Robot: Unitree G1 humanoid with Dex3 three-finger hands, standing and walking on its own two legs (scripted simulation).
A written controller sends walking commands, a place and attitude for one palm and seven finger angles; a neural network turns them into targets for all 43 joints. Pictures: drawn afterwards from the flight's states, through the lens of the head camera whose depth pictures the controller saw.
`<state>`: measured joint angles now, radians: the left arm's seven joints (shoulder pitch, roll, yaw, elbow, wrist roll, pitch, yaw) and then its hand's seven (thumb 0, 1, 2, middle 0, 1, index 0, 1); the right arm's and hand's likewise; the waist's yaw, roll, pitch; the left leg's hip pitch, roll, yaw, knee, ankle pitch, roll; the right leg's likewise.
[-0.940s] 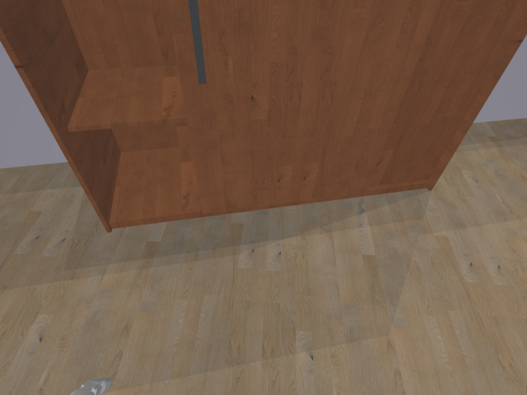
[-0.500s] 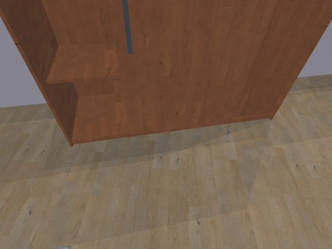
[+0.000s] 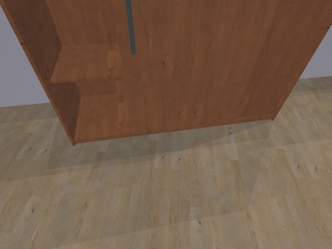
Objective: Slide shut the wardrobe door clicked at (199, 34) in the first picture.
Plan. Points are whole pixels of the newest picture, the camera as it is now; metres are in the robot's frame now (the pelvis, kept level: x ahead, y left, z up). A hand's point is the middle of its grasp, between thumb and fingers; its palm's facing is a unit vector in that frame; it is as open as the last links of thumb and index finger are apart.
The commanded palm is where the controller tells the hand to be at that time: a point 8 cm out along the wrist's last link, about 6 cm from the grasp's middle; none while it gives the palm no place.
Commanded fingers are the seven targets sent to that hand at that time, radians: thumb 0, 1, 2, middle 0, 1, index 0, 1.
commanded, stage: look at it before walking up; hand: right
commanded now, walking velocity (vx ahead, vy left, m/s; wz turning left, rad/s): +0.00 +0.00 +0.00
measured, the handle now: (129, 18) +1.02 +0.24 +0.13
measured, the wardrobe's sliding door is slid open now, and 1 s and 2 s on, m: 0.43 0.43 0.43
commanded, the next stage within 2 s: walk to a spot facing it in 0.50 s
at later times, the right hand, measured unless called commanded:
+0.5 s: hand out of the picture +0.08 -0.25 -0.15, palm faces -0.02 +0.94 -0.34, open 7.4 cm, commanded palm none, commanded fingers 0.00 -0.90 -0.90 0.20 0.30 0.20 0.30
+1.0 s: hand out of the picture +0.07 -0.19 -0.18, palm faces -0.14 +0.95 -0.27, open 7.4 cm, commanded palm none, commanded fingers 0.00 -0.90 -0.90 0.20 0.30 0.20 0.30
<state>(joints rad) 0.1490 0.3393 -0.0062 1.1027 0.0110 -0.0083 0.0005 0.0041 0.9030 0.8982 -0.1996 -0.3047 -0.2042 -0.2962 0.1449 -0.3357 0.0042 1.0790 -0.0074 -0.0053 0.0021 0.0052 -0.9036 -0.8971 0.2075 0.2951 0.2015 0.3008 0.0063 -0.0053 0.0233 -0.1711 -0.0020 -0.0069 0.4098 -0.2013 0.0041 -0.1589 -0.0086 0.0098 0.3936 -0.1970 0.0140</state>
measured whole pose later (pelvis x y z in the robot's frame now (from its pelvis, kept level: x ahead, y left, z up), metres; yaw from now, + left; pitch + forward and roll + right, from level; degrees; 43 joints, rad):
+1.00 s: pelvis +0.00 +0.01 -0.02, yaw +11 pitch -2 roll -2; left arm 0.17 0.24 0.03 0.99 0.02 0.03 0.01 0.00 0.90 0.90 -0.20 -0.30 -0.20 -0.30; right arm 0.25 -0.24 -0.04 0.96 -0.02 0.06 0.03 0.00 -0.91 -0.90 0.21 0.29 0.20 0.30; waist -0.03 0.00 0.07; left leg -0.33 -0.02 -0.02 0.76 -0.43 -0.01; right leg -0.23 -0.09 -0.16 0.63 -0.35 0.03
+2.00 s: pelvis +0.27 -0.04 -0.01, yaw +44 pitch -1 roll +2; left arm 0.39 0.15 0.02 1.03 0.02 -0.03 0.05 0.00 0.91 0.90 -0.20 -0.30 -0.20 -0.30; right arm 0.16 -0.23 -0.10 0.93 -0.03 0.08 0.02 0.00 -0.91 -0.90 0.20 0.29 0.19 0.30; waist 0.03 0.04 0.07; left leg -0.57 0.05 0.04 1.11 -0.23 -0.06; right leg -0.10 -0.05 -0.36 0.46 -0.36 -0.09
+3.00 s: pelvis +0.35 -0.01 +0.00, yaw +81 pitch +0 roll +2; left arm 0.23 0.18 0.04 0.90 0.02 0.01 0.02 0.00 0.90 0.90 -0.20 -0.30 -0.20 -0.30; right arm 0.22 -0.26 -0.10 0.91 -0.02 0.09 0.03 0.01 -0.91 -0.90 0.20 0.29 0.19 0.30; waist 0.00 0.02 0.07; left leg -0.43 0.06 0.03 1.00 -0.42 -0.08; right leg -0.22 -0.14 -0.24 0.49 -0.25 -0.01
